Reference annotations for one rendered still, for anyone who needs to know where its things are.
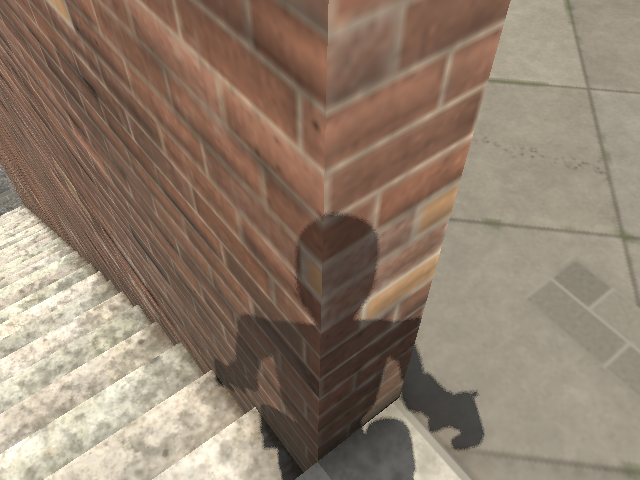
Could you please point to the stairs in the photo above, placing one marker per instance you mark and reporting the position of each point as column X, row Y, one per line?
column 91, row 390

